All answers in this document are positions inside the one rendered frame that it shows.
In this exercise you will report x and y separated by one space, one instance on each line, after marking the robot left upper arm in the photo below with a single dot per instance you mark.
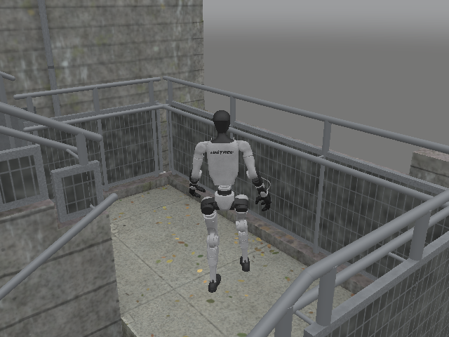
198 159

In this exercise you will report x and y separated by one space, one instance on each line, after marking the robot right hand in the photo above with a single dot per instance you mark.
267 201

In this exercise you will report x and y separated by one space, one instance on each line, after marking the robot right upper arm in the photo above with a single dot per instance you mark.
248 158

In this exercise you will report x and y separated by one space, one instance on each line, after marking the robot left hand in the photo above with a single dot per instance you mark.
192 192

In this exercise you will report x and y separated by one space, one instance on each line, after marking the right robot shin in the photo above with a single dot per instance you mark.
243 241

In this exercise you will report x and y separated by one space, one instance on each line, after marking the robot left forearm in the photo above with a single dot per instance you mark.
193 182

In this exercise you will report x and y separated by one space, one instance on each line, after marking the robot left foot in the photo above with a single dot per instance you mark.
212 287

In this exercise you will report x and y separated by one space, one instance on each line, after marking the robot right forearm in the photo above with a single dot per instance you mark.
260 185

